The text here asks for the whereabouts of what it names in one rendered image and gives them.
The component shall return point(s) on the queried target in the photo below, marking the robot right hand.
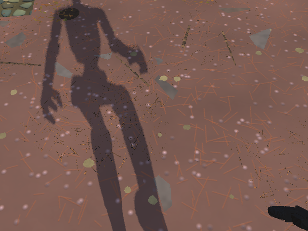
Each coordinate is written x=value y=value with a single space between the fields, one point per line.
x=297 y=215

